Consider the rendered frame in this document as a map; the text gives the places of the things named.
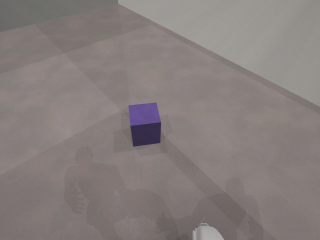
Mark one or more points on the carton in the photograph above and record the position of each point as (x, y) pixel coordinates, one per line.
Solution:
(145, 124)

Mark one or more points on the right robot shin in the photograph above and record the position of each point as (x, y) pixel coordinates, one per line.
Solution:
(203, 224)

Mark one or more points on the robot right thigh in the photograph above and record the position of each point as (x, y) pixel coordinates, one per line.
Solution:
(206, 233)

